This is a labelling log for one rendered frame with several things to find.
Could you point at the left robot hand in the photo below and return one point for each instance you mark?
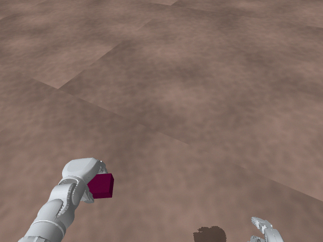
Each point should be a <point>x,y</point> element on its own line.
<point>86,169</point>

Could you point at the small box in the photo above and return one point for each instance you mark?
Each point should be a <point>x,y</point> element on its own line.
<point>101,186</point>

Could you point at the right robot hand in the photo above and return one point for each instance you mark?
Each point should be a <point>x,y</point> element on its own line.
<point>270,234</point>

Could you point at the left robot arm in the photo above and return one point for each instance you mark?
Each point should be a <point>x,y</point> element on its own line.
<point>58,213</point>

